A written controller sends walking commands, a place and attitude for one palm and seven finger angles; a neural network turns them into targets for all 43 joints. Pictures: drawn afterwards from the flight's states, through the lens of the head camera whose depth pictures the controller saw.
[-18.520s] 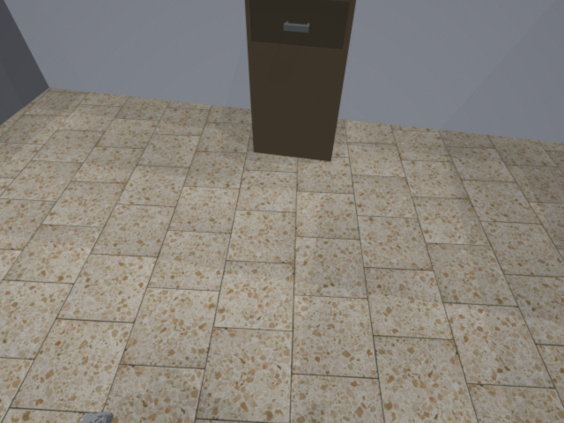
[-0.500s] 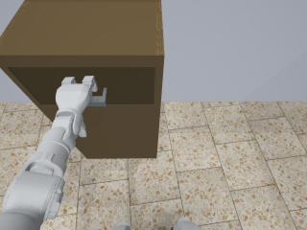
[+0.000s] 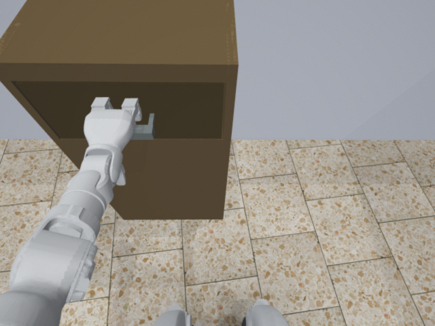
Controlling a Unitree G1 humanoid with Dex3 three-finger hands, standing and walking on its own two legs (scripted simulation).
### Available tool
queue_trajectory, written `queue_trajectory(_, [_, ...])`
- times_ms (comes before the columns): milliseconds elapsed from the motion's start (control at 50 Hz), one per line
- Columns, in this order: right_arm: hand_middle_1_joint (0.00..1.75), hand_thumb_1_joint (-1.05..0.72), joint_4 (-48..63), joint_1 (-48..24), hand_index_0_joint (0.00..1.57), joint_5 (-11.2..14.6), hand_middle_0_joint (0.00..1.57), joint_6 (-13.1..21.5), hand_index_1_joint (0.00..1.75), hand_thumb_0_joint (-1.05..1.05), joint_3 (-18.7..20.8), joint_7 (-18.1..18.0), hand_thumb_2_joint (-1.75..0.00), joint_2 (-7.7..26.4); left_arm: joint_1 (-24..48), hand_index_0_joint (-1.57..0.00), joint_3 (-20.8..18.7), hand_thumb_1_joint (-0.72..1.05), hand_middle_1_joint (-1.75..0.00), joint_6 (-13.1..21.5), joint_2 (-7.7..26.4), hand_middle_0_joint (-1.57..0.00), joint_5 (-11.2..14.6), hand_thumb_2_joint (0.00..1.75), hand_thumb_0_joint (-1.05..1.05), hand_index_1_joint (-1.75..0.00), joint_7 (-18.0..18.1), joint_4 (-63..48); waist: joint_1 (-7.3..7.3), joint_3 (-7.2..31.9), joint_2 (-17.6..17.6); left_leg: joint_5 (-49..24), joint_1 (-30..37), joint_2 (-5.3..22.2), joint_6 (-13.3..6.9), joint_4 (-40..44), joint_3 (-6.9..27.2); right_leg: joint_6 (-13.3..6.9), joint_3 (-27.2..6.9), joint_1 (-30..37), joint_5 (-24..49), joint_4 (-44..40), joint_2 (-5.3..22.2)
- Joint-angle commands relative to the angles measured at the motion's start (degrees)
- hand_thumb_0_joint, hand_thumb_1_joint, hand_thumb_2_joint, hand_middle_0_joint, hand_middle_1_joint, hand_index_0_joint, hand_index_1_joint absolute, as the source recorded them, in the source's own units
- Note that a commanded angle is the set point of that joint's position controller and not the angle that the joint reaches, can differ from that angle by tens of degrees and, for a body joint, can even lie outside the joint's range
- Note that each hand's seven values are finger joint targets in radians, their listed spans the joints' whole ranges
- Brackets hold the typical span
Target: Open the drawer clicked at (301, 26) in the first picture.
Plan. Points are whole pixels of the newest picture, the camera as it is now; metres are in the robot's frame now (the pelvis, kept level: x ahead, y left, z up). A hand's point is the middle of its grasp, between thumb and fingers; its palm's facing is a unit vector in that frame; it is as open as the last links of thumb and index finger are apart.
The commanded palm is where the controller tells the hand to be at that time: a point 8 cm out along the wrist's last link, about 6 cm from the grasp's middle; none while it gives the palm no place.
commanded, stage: lower the fingers behind the handle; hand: left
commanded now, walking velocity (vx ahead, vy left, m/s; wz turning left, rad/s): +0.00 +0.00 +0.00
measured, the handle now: (130, 124) +0.52 +0.18 +0.00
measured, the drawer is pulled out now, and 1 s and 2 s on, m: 0.00 0.00 0.00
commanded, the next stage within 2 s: lift the fingers back up to retry in 0.42 s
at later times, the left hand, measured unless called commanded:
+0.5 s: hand (119, 144) +0.47 +0.20 +0.01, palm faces -0.03 +0.00 -1.00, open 13.8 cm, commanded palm +0.45 +0.19 +0.03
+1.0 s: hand (119, 134) +0.48 +0.19 +0.03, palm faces -0.05 -0.05 -1.00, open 13.7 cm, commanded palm +0.46 +0.19 +0.10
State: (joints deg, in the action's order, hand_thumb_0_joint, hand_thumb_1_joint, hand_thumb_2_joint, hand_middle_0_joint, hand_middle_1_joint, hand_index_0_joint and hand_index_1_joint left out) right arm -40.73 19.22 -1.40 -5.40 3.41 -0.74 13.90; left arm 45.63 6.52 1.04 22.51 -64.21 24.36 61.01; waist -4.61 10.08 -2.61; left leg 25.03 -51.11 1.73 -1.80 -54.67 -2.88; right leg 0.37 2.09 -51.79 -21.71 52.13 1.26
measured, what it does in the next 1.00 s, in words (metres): stands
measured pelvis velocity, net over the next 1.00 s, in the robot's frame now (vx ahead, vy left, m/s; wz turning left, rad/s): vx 0.01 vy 0.00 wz -0.01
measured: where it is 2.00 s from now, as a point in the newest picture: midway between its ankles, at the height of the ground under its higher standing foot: outside the picture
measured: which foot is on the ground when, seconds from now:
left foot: down 0.00-1.00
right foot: down 0.00-1.00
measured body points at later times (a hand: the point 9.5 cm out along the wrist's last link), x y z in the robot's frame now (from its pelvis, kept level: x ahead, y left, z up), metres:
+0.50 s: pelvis -0.02 +0.00 -0.01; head +0.09 -0.01 +0.43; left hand +0.46 +0.19 +0.06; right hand +0.00 -0.27 -0.14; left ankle +0.00 +0.10 -0.68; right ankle +0.02 -0.13 -0.68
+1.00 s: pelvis +0.01 +0.00 +0.02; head +0.11 -0.01 +0.46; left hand +0.47 +0.19 +0.08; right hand +0.03 -0.27 -0.11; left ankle +0.00 +0.10 -0.68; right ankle +0.02 -0.13 -0.68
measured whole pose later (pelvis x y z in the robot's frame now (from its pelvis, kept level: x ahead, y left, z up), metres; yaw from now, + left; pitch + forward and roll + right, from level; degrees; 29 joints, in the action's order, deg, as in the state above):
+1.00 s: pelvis +0.01 +0.00 +0.02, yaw +0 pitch +19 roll -1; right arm -40.9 20.2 -0.9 -5.5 3.5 -1.7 14.5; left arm 41.9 4.0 3.5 23.4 -62.2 20.5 56.4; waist -5.3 7.8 -3.1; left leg 23.1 -43.3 1.8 -1.6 -47.5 -3.2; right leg 0.4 1.8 -44.1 -19.6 44.7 0.7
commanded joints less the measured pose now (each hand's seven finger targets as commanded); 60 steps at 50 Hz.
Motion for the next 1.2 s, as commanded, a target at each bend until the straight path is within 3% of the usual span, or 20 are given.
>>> queue_trajectory(0, [0.3, -0.9, 3.32, 7.54, 0.2, 0.07, 0.2, 0.96, 0.3, 0.0, 3.0, -0.62, -0.9, 9.2, 17.16, -0.3, -0.75, -0.5, -1.2, -0.08, 5.7, -0.3, 0.94, 0.3, 0.0, -1.2, -1.65, -2.53, -3.73, 16.0, 3.66, -13.3, 12.24, -1.91, -0.52, 5.5, 2.73, -2.74, 0.93, 6.11, 9.04, -5.35, -3.85])
queue_trajectory(120, [0.3, -0.9, 3.93, 7.39, 0.2, 0.41, 0.2, 1.19, 0.3, 0.0, 2.53, -1.2, -0.9, 9.44, 19.18, -0.3, -0.95, -0.5, -1.2, -0.51, 7.61, -0.3, 1.49, 0.3, 0.0, -1.2, -2.9, -2.84, -4.03, 16.15, 3.72, -9.52, 10.45, -2.16, -0.79, 5.41, 2.59, -2.43, 0.5, 6.03, 6.26, -5.61, -3.61])
queue_trajectory(180, [0.3, -0.9, 3.99, 7.75, 0.2, 0.46, 0.2, 1.52, 0.3, 0.0, 2.41, -1.35, -0.9, 9.38, 20.33, -0.3, -0.1, -0.5, -1.2, -0.33, 6.78, -0.3, 1.83, 0.3, 0.0, -1.2, -3.45, -2.76, -4.55, 15.59, 3.41, -8.78, 10.23, -2.14, -0.85, 5.35, 2.77, -2.37, 0.56, 5.28, 5.64, -5.56, -3.56])
queue_trajectory(200, [0.3, -0.9, 3.81, 7.87, 0.2, 0.4, 0.2, 1.51, 0.3, 0.0, 2.4, -1.47, -0.9, 9.58, 20.47, -0.3, -1.54, -0.5, -1.2, -0.07, 8.76, -0.3, 1.64, 0.3, 0.0, -1.2, -3.53, -2.88, -4.18, 16.64, 3.28, -8.63, 10.18, -2.04, -0.82, 5.17, 2.91, -2.41, 0.5, 5.24, 5.41, -5.2, -3.51])
queue_trajectory(240, [0.3, -0.9, 4.03, 7.81, 0.2, 0.4, 0.2, 1.69, 0.3, 0.0, 2.37, -1.52, -0.9, 9.25, 20.62, -0.3, 0.32, -0.5, -1.2, 0.15, 6.49, -0.3, 1.85, 0.3, 0.0, -1.2, -3.86, -3.18, -4.56, 16.01, 2.75, -8.47, 10.23, -2.07, -0.82, 5.15, 2.74, -2.41, 0.55, 4.82, 5.32, -5.43, -3.54])
queue_trajectory(320, [0.3, -0.9, 4.04, 8.09, 0.2, 0.38, 0.2, 1.95, 0.3, 0.0, 2.47, -1.42, -0.9, 9.16, 19.78, -0.3, -0.05, -0.5, -1.2, 0.81, 6.63, -0.3, 1.93, 0.3, 0.0, -1.2, -4.06, -3.93, -4.05, 17.16, 2.46, -8.51, 10.1, -2.1, -0.85, 4.82, 2.68, -2.43, 0.46, 5.15, 5.32, -5.13, -3.58])
queue_trajectory(420, [0.3, -0.9, 4.06, 8.26, 0.2, 0.35, 0.2, 2.01, 0.3, 0.0, 2.45, -1.45, -0.9, 9.21, 18.05, -0.3, -1.08, -0.5, -1.2, 1.43, 7.63, -0.3, 2.14, 0.3, 0.0, -1.2, -3.82, -4.56, -3.47, 17.81, 3.5, -8.66, 9.59, -2.22, -0.97, 4.89, 2.53, -2.36, 0.19, 6.73, 5.75, -5.53, -3.66])
queue_trajectory(520, [0.3, -0.9, 3.74, 8.22, 0.2, 0.5, 0.2, 2.17, 0.3, 0.0, 2.25, -1.61, -0.9, 9.45, 20.95, -0.3, -1.66, -0.5, -1.2, 1.14, 9.47, -0.3, 1.84, 0.3, 0.0, -1.2, -3.02, -4.97, -4.04, 16.31, 3.36, -6.28, 8.6, -2.28, -1.05, 5.4, 2.47, -2.21, 0.03, 6.11, 3.7, -6.13, -3.52])
queue_trajectory(580, [0.3, -0.9, 3.79, 8.79, 0.2, 0.45, 0.2, 2.06, 0.3, 0.0, 2.45, -1.76, -0.9, 9.4, 23.43, -0.3, -3.51, -0.5, -1.2, 1.29, 12.38, -0.3, 1.78, 0.3, 0.0, -1.2, -2.59, -8.76, -3.25, 21.27, 0.83, -9.46, 12.58, -2.34, -0.93, 6.3, 2.92, -2.39, 0.02, 8.95, 6.05, -6.31, -3.61])
queue_trajectory(620, [0.3, -0.9, 3.83, 8.59, 0.2, 0.56, 0.2, 2.05, 0.3, 0.0, 2.53, -1.76, -0.9, 9.13, 23.59, -0.3, -2.3, -0.5, -1.2, 1.02, 10.57, -0.3, 2.12, 0.3, 0.0, -1.2, -2.48, -9.06, -3.64, 20.44, 1.13, -9.9, 14.1, -2.26, -0.88, 7.11, 2.9, -2.25, 0.22, 9.2, 6.3, -7.38, -3.79])
queue_trajectory(680, [0.3, -0.9, 3.72, 8.64, 0.2, 0.52, 0.2, 1.86, 0.3, 0.0, 2.57, -1.9, -0.9, 9.25, 24.7, -0.3, -4.65, -0.5, -1.2, 1.59, 13.54, -0.3, 2.5, 0.3, 0.0, -1.2, -2.18, -11.49, -2.99, 22.06, 0.15, -12.26, 16.59, -2.32, -0.89, 8.23, 2.87, -2.27, 0.04, 12.09, 8.39, -8.43, -3.85])
queue_trajectory(720, [0.3, -0.9, 3.85, 8.4, 0.2, 0.58, 0.2, 1.82, 0.3, 0.0, 2.61, -1.95, -0.9, 9.03, 23.91, -0.3, -3.92, -0.5, -1.2, 1.93, 12.31, -0.3, 2.6, 0.3, 0.0, -1.2, -2.2, -12.05, -2.89, 21.49, 0.64, -13.62, 17.67, -2.4, -0.89, 9.11, 2.7, -2.26, 0.09, 13.6, 9.73, -9.44, -3.95])
queue_trajectory(760, [0.3, -0.9, 3.63, 8.18, 0.2, 0.54, 0.2, 1.68, 0.3, 0.0, 2.61, -2.11, -0.9, 9.31, 24.59, -0.3, -5.96, -0.5, -1.2, 2.6, 14.9, -0.3, 2.59, 0.3, 0.0, -1.2, -2.01, -13.38, -2.7, 21.49, 1.08, -14.99, 18.56, -2.31, -0.91, 9.7, 2.77, -2.26, -0.01, 15.03, 10.98, -10.01, -3.91])
queue_trajectory(820, [0.3, -0.9, 3.45, 7.9, 0.2, 0.52, 0.2, 1.63, 0.3, 0.0, 2.83, -2.1, -0.9, 9.22, 25.3, -0.3, -6.64, -0.5, -1.2, 3.4, 15.84, -0.3, 1.96, 0.3, 0.0, -1.2, -1.21, -15.67, -2.13, 21.53, -0.86, -17.15, 20.49, -2.38, -0.74, 10.57, 2.62, -2.41, 0.04, 15.99, 12.68, -10.53, -3.91])
queue_trajectory(860, [0.3, -0.9, 3.69, 7.66, 0.2, 0.33, 0.2, 1.41, 0.3, 0.0, 2.99, -1.82, -0.9, 9.15, 24.3, -0.3, -7.31, -0.5, -1.2, 3.51, 15.74, -0.3, 2.1, 0.3, 0.0, -1.2, -0.7, -17.12, -1.56, 23.81, -1.5, -21.33, 23.08, -2.4, -0.6, 10.78, 2.53, -2.56, 0.25, 17.98, 15.86, -10.56, -4.05])
queue_trajectory(940, [0.3, -0.9, 3.92, 6.86, 0.2, 0.71, 0.2, 0.76, 0.3, 0.0, 3.07, -1.3, -0.9, 9.03, 22.72, -0.3, -6.38, -0.5, -1.2, 2.1, 14.25, -0.3, 2.33, 0.3, 0.0, -1.2, -0.54, -17.47, -1.03, 21.52, -1.7, -23.62, 24.41, -2.34, -0.3, 12.52, 2.13, -2.59, 0.54, 19.75, 17.87, -11.87, -4.1])
queue_trajectory(980, [0.3, -0.9, 3.98, 6.59, 0.2, 0.61, 0.2, 0.53, 0.3, 0.0, 3.34, -1.43, -0.9, 9.12, 23.16, -0.3, -8.46, -0.5, -1.2, 2.49, 16.64, -0.3, 2.24, 0.3, 0.0, -1.2, -0.42, -20.66, -0.19, 24.83, -2.54, -28.1, 27.5, -2.25, -0.17, 12.68, 2.34, -2.6, 0.44, 21.98, 20.89, -11.67, -4.03])
queue_trajectory(1100, [0.3, -0.9, 4.35, 5.27, 0.2, 0.85, 0.2, 0.06, 0.3, 0.0, 3.73, -1.18, -0.9, 8.61, 21.84, -0.3, -4.92, -0.5, -1.2, 1.68, 11.27, -0.3, 3.54, 0.3, 0.0, -1.2, -1.42, -25.34, -0.52, 23.37, -2.39, -37.37, 33.91, -1.49, 0.25, 14.0, 2.84, -2.39, 1.24, 23.03, 24.48, -13.4, -4.17])
queue_trajectory(1140, [0.3, -0.9, 3.99, 5.14, 0.2, 1.05, 0.2, -0.23, 0.3, 0.0, 3.69, -0.98, -0.9, 8.7, 18.61, -0.3, -4.73, -0.5, -1.2, 0.78, 10.57, -0.3, 3.42, 0.3, 0.0, -1.2, -2.14, -21.7, -0.4, 20.23, 0.94, -34.62, 31.52, -1.69, 0.09, 14.87, 2.44, -2.36, 1.34, 23.92, 23.82, -14.11, -4.14])
queue_trajectory(1180, [0.3, -0.9, 4.01, 4.59, 0.2, 1.11, 0.2, -0.41, 0.3, 0.0, 3.56, -0.87, -0.9, 8.72, 19.62, -0.3, -2.99, -0.5, -1.2, 0.43, 8.87, -0.3, 3.22, 0.3, 0.0, -1.2, -2.8, -21.09, -0.84, 18.49, 0.66, -33.35, 31.28, -1.77, -0.03, 15.44, 2.02, -2.4, 1.04, 23.67, 23.91, -14.61, -3.95])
